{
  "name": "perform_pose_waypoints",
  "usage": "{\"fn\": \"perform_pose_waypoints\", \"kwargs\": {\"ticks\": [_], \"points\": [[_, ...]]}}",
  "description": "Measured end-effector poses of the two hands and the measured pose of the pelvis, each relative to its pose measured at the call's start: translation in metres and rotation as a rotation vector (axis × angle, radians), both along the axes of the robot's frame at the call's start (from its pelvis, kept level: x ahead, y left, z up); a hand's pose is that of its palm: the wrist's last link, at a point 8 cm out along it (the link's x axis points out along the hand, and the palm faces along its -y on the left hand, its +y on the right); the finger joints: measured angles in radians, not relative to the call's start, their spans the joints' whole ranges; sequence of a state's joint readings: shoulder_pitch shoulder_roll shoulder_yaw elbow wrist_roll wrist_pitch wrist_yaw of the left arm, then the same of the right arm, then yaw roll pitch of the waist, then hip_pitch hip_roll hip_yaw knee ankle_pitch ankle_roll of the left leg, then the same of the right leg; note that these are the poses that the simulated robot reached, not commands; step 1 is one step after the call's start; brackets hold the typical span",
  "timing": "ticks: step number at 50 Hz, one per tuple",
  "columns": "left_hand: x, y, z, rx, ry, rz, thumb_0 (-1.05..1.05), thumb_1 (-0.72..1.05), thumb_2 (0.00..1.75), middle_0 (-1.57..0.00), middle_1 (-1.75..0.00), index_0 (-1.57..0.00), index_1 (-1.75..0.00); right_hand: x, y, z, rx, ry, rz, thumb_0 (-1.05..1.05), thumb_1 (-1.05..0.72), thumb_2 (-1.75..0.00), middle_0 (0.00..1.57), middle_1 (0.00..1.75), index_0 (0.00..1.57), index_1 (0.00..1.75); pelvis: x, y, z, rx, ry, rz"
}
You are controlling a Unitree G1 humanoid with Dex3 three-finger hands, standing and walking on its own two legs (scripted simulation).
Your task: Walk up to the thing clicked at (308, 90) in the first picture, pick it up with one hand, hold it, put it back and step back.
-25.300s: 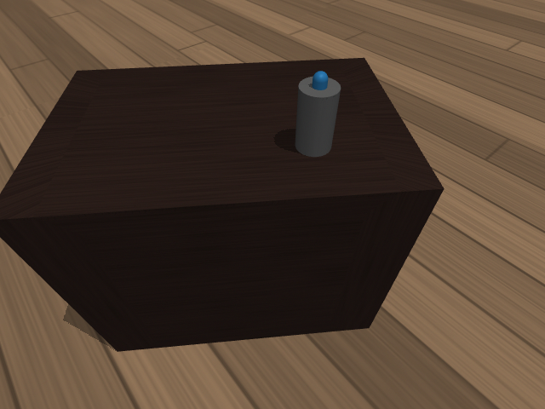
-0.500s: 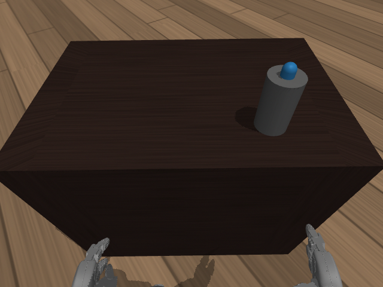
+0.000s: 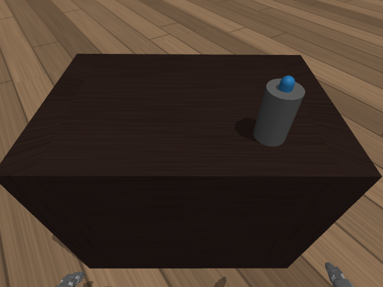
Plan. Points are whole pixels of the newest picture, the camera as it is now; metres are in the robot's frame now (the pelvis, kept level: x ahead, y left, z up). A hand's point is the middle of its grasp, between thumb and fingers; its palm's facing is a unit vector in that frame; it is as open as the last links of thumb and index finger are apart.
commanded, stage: home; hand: right
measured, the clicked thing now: (278, 109) +0.51 -0.20 +0.10
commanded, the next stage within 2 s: stand in 1.56 s
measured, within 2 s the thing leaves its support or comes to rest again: neither
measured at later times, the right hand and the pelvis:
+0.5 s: hand out of the picture +0.03 -0.26 -0.12, palm faces -0.04 +0.93 -0.37, open 17.4 cm; pelvis -0.02 -0.01 +0.03, yaw +0 degrees
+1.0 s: hand out of the picture +0.05 -0.26 -0.11, palm faces -0.03 +0.93 -0.37, open 17.5 cm; pelvis -0.01 +0.00 +0.04, yaw +0 degrees
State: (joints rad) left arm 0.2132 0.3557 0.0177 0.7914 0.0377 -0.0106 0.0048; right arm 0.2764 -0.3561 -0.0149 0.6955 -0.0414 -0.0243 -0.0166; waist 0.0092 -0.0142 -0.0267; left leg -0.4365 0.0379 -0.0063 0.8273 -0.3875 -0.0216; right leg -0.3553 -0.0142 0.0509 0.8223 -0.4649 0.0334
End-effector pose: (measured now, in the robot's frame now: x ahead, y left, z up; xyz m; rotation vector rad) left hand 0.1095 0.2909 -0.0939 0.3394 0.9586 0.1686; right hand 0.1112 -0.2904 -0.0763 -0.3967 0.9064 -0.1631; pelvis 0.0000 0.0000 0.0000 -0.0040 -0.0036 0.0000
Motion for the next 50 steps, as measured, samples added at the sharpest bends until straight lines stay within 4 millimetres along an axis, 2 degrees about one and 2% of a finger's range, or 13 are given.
{"fn": "perform_pose_waypoints", "kwargs": {"ticks": [4,10,18,25,32,50], "points": [[-0.025,0.010,0.002,0.019,0.072,0.030,0.01,0.90,0.90,-0.20,-0.30,-0.21,-0.30,-0.020,-0.012,-0.003,-0.009,0.072,-0.023,-0.01,0.53,-0.06,0.05,0.05,0.05,0.05,-0.006,-0.003,0.006,-0.003,-0.019,-0.002],[-0.062,0.008,0.001,0.012,0.180,0.048,0.01,0.90,0.90,-0.20,-0.30,-0.21,-0.30,-0.045,-0.016,-0.005,0.009,0.154,-0.058,-0.01,0.52,-0.06,0.05,0.06,0.05,0.06,-0.014,-0.006,0.017,-0.001,-0.044,-0.002],[-0.085,-0.004,0.001,-0.029,0.256,0.059,0.01,0.90,0.90,-0.20,-0.30,-0.21,-0.30,-0.074,-0.014,-0.004,0.026,0.248,-0.085,-0.01,0.52,-0.06,0.05,0.06,0.05,0.06,-0.021,-0.007,0.029,-0.004,-0.062,-0.002],[-0.090,-0.005,0.003,-0.036,0.276,0.062,0.01,0.90,0.90,-0.20,-0.30,-0.21,-0.30,-0.087,-0.017,-0.001,0.027,0.291,-0.112,-0.01,0.53,-0.06,0.05,0.05,0.05,0.05,-0.024,-0.008,0.035,-0.006,-0.071,0.001],[-0.084,0.001,0.005,-0.029,0.271,0.066,0.01,0.90,0.90,-0.20,-0.30,-0.21,-0.29,-0.088,-0.018,0.002,0.019,0.306,-0.131,-0.01,0.54,-0.05,0.05,0.05,0.05,0.05,-0.025,-0.005,0.037,-0.008,-0.074,0.002],[-0.070,0.009,0.008,-0.028,0.280,0.079,0.00,0.90,0.90,-0.20,-0.30,-0.21,-0.29,-0.065,-0.008,0.004,0.028,0.305,-0.127,-0.01,0.55,-0.05,0.05,0.05,0.05,0.05,-0.015,0.002,0.040,-0.005,-0.059,0.008]]}}
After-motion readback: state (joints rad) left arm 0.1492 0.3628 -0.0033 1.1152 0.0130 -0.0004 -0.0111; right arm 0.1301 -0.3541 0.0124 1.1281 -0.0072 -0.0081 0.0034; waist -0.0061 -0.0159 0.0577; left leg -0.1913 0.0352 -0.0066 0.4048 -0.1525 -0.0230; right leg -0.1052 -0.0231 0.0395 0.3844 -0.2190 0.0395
